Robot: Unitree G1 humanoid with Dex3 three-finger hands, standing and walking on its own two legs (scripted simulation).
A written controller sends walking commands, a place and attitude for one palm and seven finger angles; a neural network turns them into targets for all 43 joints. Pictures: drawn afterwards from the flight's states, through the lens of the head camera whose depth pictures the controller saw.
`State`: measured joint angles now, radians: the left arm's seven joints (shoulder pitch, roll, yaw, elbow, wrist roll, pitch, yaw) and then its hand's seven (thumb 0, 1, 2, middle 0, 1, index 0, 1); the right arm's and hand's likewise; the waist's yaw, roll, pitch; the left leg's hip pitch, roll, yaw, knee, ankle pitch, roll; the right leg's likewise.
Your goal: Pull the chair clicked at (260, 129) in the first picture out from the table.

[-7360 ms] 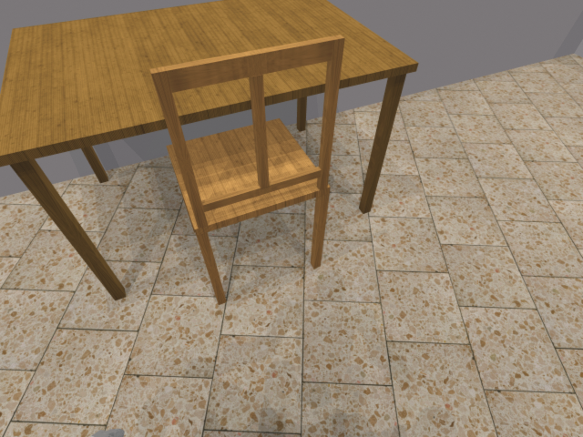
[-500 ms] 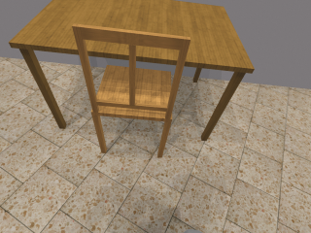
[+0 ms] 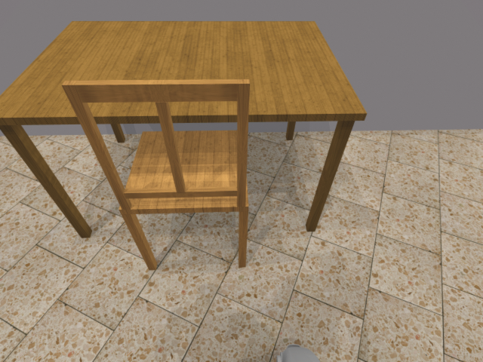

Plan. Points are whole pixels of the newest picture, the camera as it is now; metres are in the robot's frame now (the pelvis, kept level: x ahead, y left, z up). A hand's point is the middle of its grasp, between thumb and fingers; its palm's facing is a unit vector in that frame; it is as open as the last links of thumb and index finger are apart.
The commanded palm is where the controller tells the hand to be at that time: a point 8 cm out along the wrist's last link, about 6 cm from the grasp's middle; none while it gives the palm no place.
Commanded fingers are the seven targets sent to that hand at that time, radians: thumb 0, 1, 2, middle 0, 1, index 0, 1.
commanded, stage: take the last steps up to it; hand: left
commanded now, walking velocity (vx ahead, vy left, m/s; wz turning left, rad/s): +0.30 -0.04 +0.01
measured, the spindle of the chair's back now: (172, 151) +0.67 +0.17 -0.07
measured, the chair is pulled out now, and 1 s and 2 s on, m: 0.00 0.00 0.00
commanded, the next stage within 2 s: come to a stop and stand still in 0.44 s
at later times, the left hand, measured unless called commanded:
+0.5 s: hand out of the picture +0.14 +0.05 -0.16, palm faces +0.11 -0.97 -0.23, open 7.2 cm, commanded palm none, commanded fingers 0.00 0.90 0.90 -0.20 -0.30 -0.20 -0.30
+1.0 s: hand (197, 345) +0.20 +0.09 -0.19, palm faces +0.08 -0.96 -0.26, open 7.3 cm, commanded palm none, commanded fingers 0.00 0.90 0.90 -0.20 -0.30 -0.20 -0.30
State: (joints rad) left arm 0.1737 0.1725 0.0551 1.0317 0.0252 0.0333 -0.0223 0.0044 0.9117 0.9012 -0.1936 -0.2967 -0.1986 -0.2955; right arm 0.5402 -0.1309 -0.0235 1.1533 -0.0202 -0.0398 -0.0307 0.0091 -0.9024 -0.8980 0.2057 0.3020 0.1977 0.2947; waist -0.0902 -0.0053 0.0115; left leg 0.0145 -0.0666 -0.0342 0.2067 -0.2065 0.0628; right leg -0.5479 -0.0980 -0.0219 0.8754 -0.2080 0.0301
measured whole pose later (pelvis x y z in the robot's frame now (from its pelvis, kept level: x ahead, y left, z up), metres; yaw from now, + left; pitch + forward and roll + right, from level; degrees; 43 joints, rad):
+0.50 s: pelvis +0.16 -0.12 +0.00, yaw +2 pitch +0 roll +1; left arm 0.36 0.11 0.02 1.09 0.02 -0.07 0.02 -0.01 0.93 0.90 -0.19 -0.30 -0.20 -0.30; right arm 0.18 -0.22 -0.06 1.04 -0.02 0.00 0.00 0.00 -0.91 -0.90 0.20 0.30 0.19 0.29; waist 0.01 0.07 0.00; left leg -0.53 0.06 0.01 0.98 -0.19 -0.01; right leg -0.11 0.03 -0.15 0.31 -0.21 -0.09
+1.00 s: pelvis +0.20 -0.11 -0.02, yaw +1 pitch -1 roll +2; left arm 0.25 0.17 0.04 1.06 0.02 0.03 0.05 0.00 0.91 0.90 -0.20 -0.30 -0.20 -0.30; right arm 0.10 -0.15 -0.04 1.05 -0.01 0.03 -0.04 -0.01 -0.92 -0.90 0.21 0.30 0.20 0.29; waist 0.03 -0.01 0.09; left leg -0.26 0.01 0.06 0.48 -0.19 -0.01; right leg -0.30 -0.05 -0.01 0.75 -0.45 0.01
